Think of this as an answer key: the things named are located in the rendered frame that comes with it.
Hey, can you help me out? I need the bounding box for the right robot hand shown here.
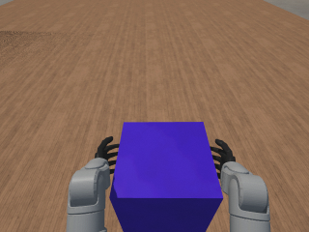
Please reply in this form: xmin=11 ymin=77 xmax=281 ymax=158
xmin=210 ymin=138 xmax=236 ymax=179

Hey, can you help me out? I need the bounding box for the right robot forearm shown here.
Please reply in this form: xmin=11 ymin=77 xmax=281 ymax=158
xmin=220 ymin=161 xmax=271 ymax=232

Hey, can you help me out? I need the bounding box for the left robot forearm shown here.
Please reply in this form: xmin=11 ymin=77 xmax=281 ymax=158
xmin=66 ymin=158 xmax=111 ymax=232

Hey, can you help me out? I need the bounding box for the left robot hand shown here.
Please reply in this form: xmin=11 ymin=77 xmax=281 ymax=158
xmin=95 ymin=136 xmax=120 ymax=174

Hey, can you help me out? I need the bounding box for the carton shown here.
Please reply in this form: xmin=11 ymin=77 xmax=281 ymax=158
xmin=109 ymin=122 xmax=223 ymax=232

